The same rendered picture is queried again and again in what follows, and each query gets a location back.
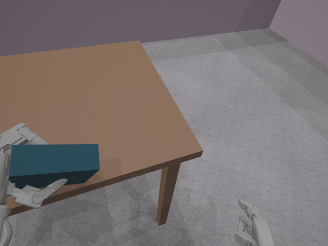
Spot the table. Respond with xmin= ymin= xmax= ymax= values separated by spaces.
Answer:
xmin=0 ymin=40 xmax=203 ymax=226

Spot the left robot forearm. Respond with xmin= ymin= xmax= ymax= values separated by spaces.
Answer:
xmin=0 ymin=205 xmax=12 ymax=246

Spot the robot left hand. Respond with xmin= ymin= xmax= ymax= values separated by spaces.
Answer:
xmin=0 ymin=123 xmax=68 ymax=209

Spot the robot right hand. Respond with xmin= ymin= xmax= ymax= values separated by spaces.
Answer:
xmin=235 ymin=199 xmax=276 ymax=246

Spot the sponge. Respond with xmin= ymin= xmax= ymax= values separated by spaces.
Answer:
xmin=9 ymin=144 xmax=100 ymax=189

